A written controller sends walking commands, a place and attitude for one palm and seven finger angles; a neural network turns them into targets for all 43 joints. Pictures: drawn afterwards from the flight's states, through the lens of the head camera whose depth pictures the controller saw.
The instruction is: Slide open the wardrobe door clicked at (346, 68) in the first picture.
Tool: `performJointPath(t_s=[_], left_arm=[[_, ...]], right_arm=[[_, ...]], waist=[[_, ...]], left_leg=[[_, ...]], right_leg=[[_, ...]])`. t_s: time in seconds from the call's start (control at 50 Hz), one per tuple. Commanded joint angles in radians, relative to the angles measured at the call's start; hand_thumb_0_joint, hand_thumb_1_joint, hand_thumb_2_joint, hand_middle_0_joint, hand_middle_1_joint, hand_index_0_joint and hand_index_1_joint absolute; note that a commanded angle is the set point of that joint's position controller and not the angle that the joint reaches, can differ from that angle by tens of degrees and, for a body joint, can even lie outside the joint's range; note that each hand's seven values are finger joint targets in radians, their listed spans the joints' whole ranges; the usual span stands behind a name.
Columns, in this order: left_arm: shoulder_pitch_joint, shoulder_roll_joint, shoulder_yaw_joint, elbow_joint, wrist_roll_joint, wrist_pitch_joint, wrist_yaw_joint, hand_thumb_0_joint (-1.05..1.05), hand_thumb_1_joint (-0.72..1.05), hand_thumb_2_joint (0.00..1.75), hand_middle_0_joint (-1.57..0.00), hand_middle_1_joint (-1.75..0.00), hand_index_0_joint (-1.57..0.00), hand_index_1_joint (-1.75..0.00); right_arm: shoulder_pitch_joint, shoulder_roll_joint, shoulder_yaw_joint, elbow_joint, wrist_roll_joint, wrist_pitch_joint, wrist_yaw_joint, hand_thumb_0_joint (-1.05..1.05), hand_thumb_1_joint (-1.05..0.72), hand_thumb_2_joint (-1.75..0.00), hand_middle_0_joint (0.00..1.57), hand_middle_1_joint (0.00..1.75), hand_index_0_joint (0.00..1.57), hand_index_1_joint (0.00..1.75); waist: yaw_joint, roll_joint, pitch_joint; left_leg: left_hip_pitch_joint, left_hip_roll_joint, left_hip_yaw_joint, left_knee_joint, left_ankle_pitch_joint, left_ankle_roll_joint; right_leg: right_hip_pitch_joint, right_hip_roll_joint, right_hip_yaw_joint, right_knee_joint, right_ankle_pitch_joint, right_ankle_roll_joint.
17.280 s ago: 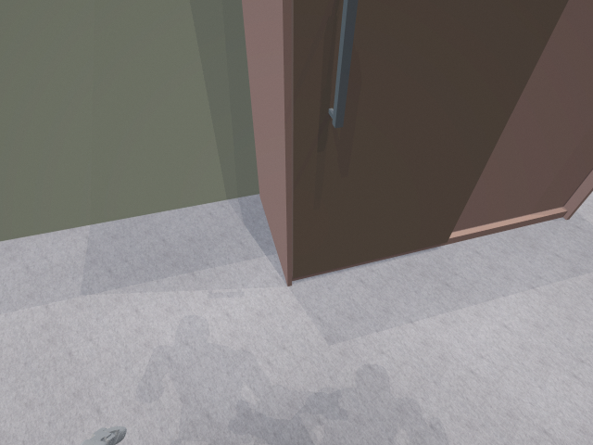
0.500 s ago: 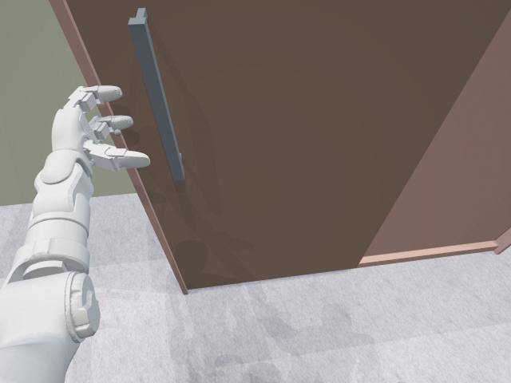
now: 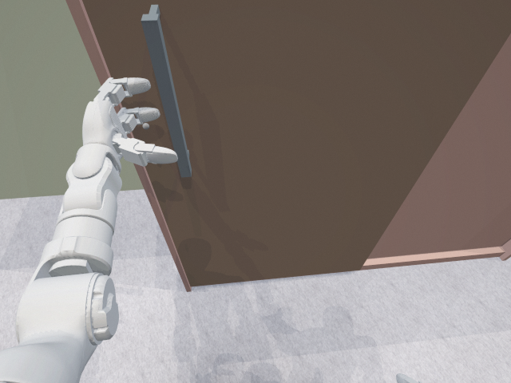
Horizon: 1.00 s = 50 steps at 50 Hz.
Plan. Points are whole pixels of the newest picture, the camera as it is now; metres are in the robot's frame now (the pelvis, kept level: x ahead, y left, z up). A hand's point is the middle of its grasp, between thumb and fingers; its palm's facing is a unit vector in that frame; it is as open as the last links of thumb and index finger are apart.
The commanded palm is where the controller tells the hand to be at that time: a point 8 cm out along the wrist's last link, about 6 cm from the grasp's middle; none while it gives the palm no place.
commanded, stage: feel for the door with the fingertips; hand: left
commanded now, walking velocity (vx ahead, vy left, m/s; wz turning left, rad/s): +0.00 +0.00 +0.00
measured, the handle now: (173, 105) +0.54 +0.15 +0.15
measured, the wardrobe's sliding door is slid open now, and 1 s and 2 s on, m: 0.00 0.00 0.00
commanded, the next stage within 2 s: slide the fingers in behind the handle in 0.68 s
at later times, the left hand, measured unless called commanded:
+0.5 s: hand (154, 119) +0.47 +0.17 +0.17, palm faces +0.12 -0.99 +0.00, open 14.0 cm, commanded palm +0.45 +0.22 +0.16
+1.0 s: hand (155, 114) +0.49 +0.17 +0.16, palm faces +0.11 -0.99 +0.02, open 13.8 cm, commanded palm +0.46 +0.23 +0.16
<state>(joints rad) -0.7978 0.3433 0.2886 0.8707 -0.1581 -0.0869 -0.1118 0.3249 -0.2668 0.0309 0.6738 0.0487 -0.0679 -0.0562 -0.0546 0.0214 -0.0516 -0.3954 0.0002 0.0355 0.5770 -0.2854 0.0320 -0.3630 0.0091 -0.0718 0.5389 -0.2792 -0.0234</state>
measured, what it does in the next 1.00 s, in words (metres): stands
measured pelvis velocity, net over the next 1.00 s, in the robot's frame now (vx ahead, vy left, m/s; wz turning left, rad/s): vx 0.01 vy -0.01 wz -0.02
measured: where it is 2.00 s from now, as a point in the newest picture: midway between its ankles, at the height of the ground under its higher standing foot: outside the picture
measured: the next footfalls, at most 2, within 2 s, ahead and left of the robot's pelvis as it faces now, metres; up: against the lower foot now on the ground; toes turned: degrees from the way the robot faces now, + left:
none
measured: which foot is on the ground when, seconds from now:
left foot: down 0.00-1.00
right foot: down 0.00-1.00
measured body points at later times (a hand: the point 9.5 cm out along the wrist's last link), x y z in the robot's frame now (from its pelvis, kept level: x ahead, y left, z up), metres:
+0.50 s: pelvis +0.00 -0.01 +0.00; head +0.04 -0.02 +0.45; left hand +0.46 +0.22 +0.17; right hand +0.06 -0.28 -0.12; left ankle +0.00 +0.10 -0.73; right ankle -0.01 -0.10 -0.73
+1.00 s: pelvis +0.01 -0.01 +0.00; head +0.05 -0.01 +0.45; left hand +0.48 +0.22 +0.16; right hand +0.03 -0.27 -0.12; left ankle +0.00 +0.10 -0.73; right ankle -0.01 -0.10 -0.73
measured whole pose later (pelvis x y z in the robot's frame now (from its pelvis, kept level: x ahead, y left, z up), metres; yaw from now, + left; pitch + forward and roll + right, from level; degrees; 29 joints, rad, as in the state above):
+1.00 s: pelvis +0.01 -0.01 +0.00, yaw -1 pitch +8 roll -1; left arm -0.89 0.41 0.36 1.05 -0.11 -0.17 -0.10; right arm 0.40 -0.27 0.02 0.69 0.03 -0.04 -0.04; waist -0.11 0.03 -0.07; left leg -0.44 0.02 0.05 0.60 -0.30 0.02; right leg -0.41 0.03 -0.06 0.55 -0.28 -0.03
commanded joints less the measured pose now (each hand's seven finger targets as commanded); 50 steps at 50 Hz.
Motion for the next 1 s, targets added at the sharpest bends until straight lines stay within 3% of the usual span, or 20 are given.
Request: performJointPath(t_s=[0.0, 0.02, 0.06, 0.08, 0.2, 0.22, 0.24, 0.26, 0.36, 0.4, 0.44, 0.58, 0.6, 0.68, 0.7, 0.72, 0.8, 0.86, 0.92, 0.98], left_arm=[[-0.486, 0.196, 0.011, -0.195, 0.016, -0.042, 0.037, 0.0, -0.5, 0.3, -0.3, -1.2, -0.3, -1.2], [-0.482, 0.237, 0.045, -0.206, 0.021, -0.044, 0.045, 0.0, -0.5, 0.3, -0.3, -1.2, -0.3, -1.2], [-0.508, 0.214, 0.031, -0.228, 0.022, -0.053, 0.058, 0.0, -0.5, 0.3, -0.3, -1.2, -0.3, -1.2], [-0.527, 0.189, 0.011, -0.249, 0.023, -0.062, 0.063, 0.0, -0.5, 0.3, -0.3, -1.2, -0.3, -1.2], [-0.471, 0.262, 0.078, -0.205, 0.034, -0.08, 0.076, 0.0, -0.5, 0.3, -0.3, -1.2, -0.3, -1.2], [-0.485, 0.239, 0.05, -0.181, 0.038, -0.071, 0.068, 0.0, -0.5, 0.3, -0.3, -1.2, -0.3, -1.2], [-0.489, 0.284, 0.083, -0.165, 0.044, -0.067, 0.068, 0.0, -0.5, 0.3, -0.3, -1.2, -0.3, -1.2], [-0.49, 0.248, 0.045, -0.159, 0.05, -0.059, 0.059, 0.0, -0.5, 0.3, -0.3, -1.2, -0.3, -1.2], [-0.562, 0.247, 0.037, -0.156, 0.027, -0.068, 0.033, 0.0, -0.5, 0.3, -0.3, -1.2, -0.3, -1.2], [-0.583, 0.236, 0.025, -0.142, 0.02, -0.084, 0.027, 0.0, -0.5, 0.3, -0.3, -1.2, -0.3, -1.2], [-0.623, 0.23, 0.008, -0.112, 0.027, -0.094, 0.024, 0.0, -0.5, 0.3, -0.3, -1.2, -0.3, -1.2], [-0.701, 0.305, 0.049, -0.014, 0.045, -0.108, 0.033, 0.0, -0.5, 0.3, -0.3, -1.2, -0.3, -1.2], [-0.686, 0.328, 0.068, 0.0, 0.046, -0.118, 0.036, 0.0, -0.5, 0.3, -0.3, -1.2, -0.3, -1.2], [-0.688, 0.332, 0.071, -0.009, 0.057, -0.146, 0.033, 0.0, -0.5, 0.3, -0.3, -1.2, -0.3, -1.2], [-0.679, 0.356, 0.089, -0.005, 0.056, -0.156, 0.035, 0.0, -0.5, 0.3, -0.3, -1.2, -0.3, -1.2], [-0.694, 0.359, 0.086, -0.022, 0.057, -0.16, 0.031, 0.0, -0.5, 0.3, -0.3, -1.2, -0.3, -1.2], [-0.657, 0.35, 0.092, 0.003, 0.042, -0.156, 0.023, 0.0, -0.5, 0.3, -0.3, -1.2, -0.3, -1.2], [-0.649, 0.339, 0.087, -0.036, 0.041, -0.156, 0.017, 0.0, -0.5, 0.3, -0.3, -1.2, -0.3, -1.2], [-0.577, 0.356, 0.12, -0.055, 0.032, -0.155, 0.02, 0.0, -0.5, 0.3, -0.3, -1.2, -0.3, -1.2], [-0.557, 0.308, 0.083, -0.074, 0.033, -0.141, 0.018, 0.0, -0.5, 0.3, -0.3, -1.2, -0.3, -1.2]], right_arm=[[0.039, -0.139, -0.053, -0.104, 0.002, -0.034, -0.009, 0.0, -0.9, -0.9, 0.2, 0.3, 0.2, 0.3], [0.034, -0.139, -0.053, -0.108, 0.002, -0.033, -0.009, 0.0, -0.9, -0.9, 0.2, 0.3, 0.2, 0.3], [0.029, -0.131, -0.051, -0.112, 0.001, -0.031, -0.008, 0.0, -0.9, -0.9, 0.2, 0.3, 0.2, 0.3], [0.032, -0.128, -0.052, -0.113, -0.001, -0.034, -0.005, 0.0, -0.9, -0.9, 0.2, 0.3, 0.2, 0.3], [0.044, -0.133, -0.055, -0.102, -0.005, -0.024, -0.009, 0.0, -0.9, -0.9, 0.2, 0.3, 0.2, 0.3], [0.038, -0.131, -0.051, -0.102, -0.003, -0.025, -0.009, 0.0, -0.9, -0.9, 0.2, 0.3, 0.2, 0.3], [0.045, -0.134, -0.052, -0.097, -0.003, -0.02, -0.011, 0.0, -0.9, -0.9, 0.2, 0.3, 0.2, 0.3], [0.042, -0.131, -0.051, -0.104, -0.001, -0.016, -0.011, 0.0, -0.9, -0.9, 0.2, 0.3, 0.2, 0.3], [0.053, -0.133, -0.054, -0.099, 0.003, -0.014, -0.018, 0.0, -0.9, -0.9, 0.2, 0.3, 0.2, 0.3], [0.065, -0.136, -0.055, -0.09, 0.001, -0.017, -0.019, 0.0, -0.9, -0.9, 0.2, 0.3, 0.2, 0.3], [0.07, -0.137, -0.054, -0.081, 0.002, -0.019, -0.02, 0.0, -0.9, -0.9, 0.2, 0.3, 0.2, 0.3], [0.103, -0.148, -0.055, -0.058, -0.006, -0.02, -0.017, 0.0, -0.9, -0.9, 0.2, 0.3, 0.2, 0.3], [0.119, -0.153, -0.056, -0.057, -0.009, -0.018, -0.015, 0.0, -0.9, -0.9, 0.2, 0.3, 0.2, 0.3], [0.126, -0.149, -0.056, -0.066, -0.013, -0.018, -0.007, 0.0, -0.9, -0.9, 0.2, 0.3, 0.2, 0.3], [0.14, -0.154, -0.06, -0.063, -0.014, -0.015, -0.007, 0.0, -0.9, -0.9, 0.2, 0.3, 0.2, 0.3], [0.133, -0.153, -0.06, -0.065, -0.014, -0.015, -0.006, 0.0, -0.9, -0.9, 0.2, 0.3, 0.2, 0.3], [0.14, -0.157, -0.061, -0.066, -0.013, -0.008, -0.005, 0.0, -0.9, -0.9, 0.2, 0.3, 0.2, 0.3], [0.133, -0.152, -0.062, -0.072, -0.011, -0.008, -0.003, 0.0, -0.9, -0.9, 0.2, 0.3, 0.2, 0.3], [0.128, -0.154, -0.064, -0.082, -0.011, -0.005, -0.002, 0.0, -0.9, -0.9, 0.2, 0.3, 0.2, 0.3], [0.118, -0.15, -0.063, -0.092, -0.009, -0.006, 0.002, 0.0, -0.9, -0.9, 0.2, 0.3, 0.2, 0.3]], waist=[[-0.01, 0.001, -0.316], [0.005, 0.023, -0.33], [0.001, 0.029, -0.34], [-0.007, 0.016, -0.355], [0.007, -0.033, -0.353], [-0.006, -0.032, -0.313], [0.002, -0.029, -0.308], [-0.005, -0.012, -0.301], [-0.021, 0.006, -0.325], [-0.035, -0.028, -0.318], [-0.048, 0.004, -0.3], [-0.061, 0.015, -0.329], [-0.056, -0.02, -0.355], [-0.05, 0.041, -0.397], [-0.056, -0.01, -0.396], [-0.056, 0.026, -0.405], [-0.053, 0.017, -0.373], [-0.043, 0.059, -0.387], [-0.023, 0.029, -0.396], [-0.027, 0.021, -0.364]], left_leg=[[0.21, 0.01, -0.068, -0.05, 0.278, 0.005], [0.202, 0.01, -0.063, -0.051, 0.278, 0.004], [0.211, 0.009, -0.063, -0.05, 0.291, 0.002], [0.225, 0.011, -0.063, -0.048, 0.301, 0.002], [0.183, 0.007, -0.043, -0.044, 0.308, 0.01], [0.164, 0.006, -0.039, -0.052, 0.282, 0.012], [0.152, 0.005, -0.038, -0.053, 0.27, 0.012], [0.152, 0.004, -0.035, -0.057, 0.271, 0.012], [0.171, 0.001, -0.034, -0.048, 0.258, 0.015], [0.172, 0.003, -0.041, -0.044, 0.246, 0.017], [0.166, 0.002, -0.045, -0.044, 0.22, 0.016], [0.124, -0.005, -0.046, -0.032, 0.187, 0.018], [0.119, -0.004, -0.051, -0.028, 0.2, 0.02], [0.144, -0.004, -0.045, -0.016, 0.249, 0.016], [0.13, -0.001, -0.047, -0.01, 0.256, 0.019], [0.137, -0.002, -0.045, -0.01, 0.263, 0.018], [0.133, 0.002, -0.044, -0.013, 0.263, 0.018], [0.159, 0.003, -0.047, -0.016, 0.284, 0.013], [0.156, 0.006, -0.042, -0.017, 0.3, 0.014], [0.157, 0.009, -0.041, -0.023, 0.298, 0.014]], right_leg=[[0.054, 0.01, 0.034, -0.047, 0.28, -0.006], [0.066, 0.009, 0.04, -0.044, 0.288, -0.006], [0.075, 0.011, 0.041, -0.041, 0.302, -0.008], [0.077, 0.012, 0.039, -0.039, 0.312, -0.006], [0.136, 0.01, 0.05, -0.039, 0.364, -0.002], [0.119, 0.009, 0.052, -0.046, 0.354, 0.002], [0.126, 0.007, 0.054, -0.047, 0.349, 0.0], [0.121, 0.007, 0.054, -0.048, 0.351, -0.001], [0.114, 0.007, 0.062, -0.058, 0.346, 0.0], [0.101, 0.008, 0.057, -0.06, 0.33, 0.003], [0.067, 0.007, 0.06, -0.06, 0.301, 0.003], [0.063, 0.002, 0.072, -0.057, 0.281, 0.009], [0.082, 0.003, 0.068, -0.049, 0.291, 0.009], [0.079, 0.009, 0.071, -0.034, 0.339, 0.008], [0.093, 0.009, 0.067, -0.031, 0.348, 0.011], [0.087, 0.01, 0.072, -0.029, 0.359, 0.011], [0.081, 0.014, 0.063, -0.035, 0.347, 0.007], [0.073, 0.017, 0.059, -0.03, 0.351, 0.003], [0.094, 0.02, 0.056, -0.027, 0.365, 0.003], [0.08, 0.022, 0.053, -0.031, 0.358, 0.002]])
